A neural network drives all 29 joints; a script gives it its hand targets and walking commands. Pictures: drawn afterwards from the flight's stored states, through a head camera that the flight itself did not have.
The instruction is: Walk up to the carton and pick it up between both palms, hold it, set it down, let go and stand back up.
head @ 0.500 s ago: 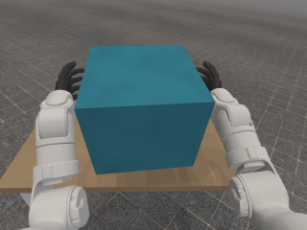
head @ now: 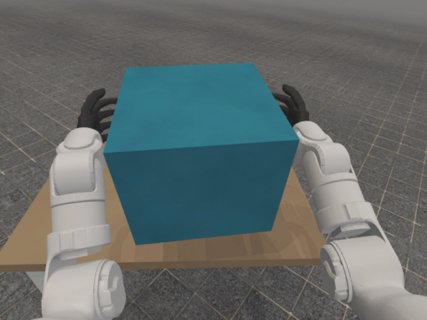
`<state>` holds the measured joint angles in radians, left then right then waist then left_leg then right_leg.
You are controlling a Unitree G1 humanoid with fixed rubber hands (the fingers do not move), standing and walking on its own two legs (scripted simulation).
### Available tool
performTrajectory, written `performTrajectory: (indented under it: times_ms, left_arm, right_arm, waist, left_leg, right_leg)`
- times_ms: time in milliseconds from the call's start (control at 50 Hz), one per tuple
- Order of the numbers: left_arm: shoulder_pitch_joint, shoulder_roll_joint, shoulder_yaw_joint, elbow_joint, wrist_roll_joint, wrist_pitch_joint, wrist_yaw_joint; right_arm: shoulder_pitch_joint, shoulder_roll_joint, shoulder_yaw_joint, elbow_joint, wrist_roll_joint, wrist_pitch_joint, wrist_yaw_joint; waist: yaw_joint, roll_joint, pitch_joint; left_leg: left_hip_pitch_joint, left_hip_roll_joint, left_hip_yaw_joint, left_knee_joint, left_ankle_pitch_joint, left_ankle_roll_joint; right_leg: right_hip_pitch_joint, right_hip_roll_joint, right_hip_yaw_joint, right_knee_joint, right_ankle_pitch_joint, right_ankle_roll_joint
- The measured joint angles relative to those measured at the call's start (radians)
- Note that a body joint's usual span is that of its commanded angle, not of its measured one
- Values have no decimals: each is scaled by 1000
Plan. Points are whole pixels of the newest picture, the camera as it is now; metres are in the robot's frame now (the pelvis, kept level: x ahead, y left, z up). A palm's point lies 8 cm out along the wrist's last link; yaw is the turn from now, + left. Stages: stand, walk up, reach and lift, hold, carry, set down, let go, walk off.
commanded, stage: hold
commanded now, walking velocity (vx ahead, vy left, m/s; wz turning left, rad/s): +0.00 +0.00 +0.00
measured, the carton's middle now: (198, 148) +0.40 +0.00 +0.17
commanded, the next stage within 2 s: none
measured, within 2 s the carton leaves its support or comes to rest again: neither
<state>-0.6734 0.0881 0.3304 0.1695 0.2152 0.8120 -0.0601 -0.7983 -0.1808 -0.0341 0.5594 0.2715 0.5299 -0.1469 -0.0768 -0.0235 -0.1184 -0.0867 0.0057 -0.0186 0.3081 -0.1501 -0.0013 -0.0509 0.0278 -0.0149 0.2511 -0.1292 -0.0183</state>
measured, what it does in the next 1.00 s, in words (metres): stands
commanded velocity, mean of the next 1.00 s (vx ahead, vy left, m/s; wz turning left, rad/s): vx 0.00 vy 0.00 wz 0.00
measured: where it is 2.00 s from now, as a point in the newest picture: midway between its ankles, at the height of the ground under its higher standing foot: outside the picture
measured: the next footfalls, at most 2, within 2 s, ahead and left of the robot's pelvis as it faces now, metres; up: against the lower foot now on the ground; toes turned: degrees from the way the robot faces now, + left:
none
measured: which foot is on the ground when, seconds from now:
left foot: down 0.00-1.00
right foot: down 0.00-1.00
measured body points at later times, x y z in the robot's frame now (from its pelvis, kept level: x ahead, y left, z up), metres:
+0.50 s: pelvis +0.00 +0.00 +0.00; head -0.07 +0.02 +0.44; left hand +0.37 +0.18 +0.24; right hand +0.38 -0.18 +0.24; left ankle +0.02 +0.12 -0.75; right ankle +0.01 -0.11 -0.75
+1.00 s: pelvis +0.00 +0.00 +0.00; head -0.07 +0.02 +0.44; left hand +0.38 +0.20 +0.24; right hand +0.38 -0.16 +0.24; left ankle +0.02 +0.12 -0.75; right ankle +0.01 -0.11 -0.75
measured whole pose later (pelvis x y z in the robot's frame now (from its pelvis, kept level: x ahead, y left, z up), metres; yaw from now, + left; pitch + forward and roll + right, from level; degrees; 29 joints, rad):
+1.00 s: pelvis +0.00 +0.00 +0.00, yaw +1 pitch -3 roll -1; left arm -0.70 0.12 0.32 0.22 0.21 0.80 -0.07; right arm -0.80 -0.17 -0.04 0.57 0.26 0.51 -0.16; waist -0.07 -0.03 -0.13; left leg -0.10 0.00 -0.03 0.31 -0.15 0.00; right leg -0.06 0.02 -0.02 0.24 -0.13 -0.01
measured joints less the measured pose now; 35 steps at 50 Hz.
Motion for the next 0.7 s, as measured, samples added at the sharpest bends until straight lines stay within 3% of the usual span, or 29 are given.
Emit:
performTrajectory:
  times_ms: [700]
  left_arm:
    - [-1, 0, -5, -11, 2, 9, 3]
  right_arm:
    - [-7, -2, -4, 2, 1, 3, 4]
  waist:
    - [-3, -3, 0]
  left_leg:
    - [0, -2, -6, 1, 0, 0]
  right_leg:
    - [4, 1, 2, -3, 0, 0]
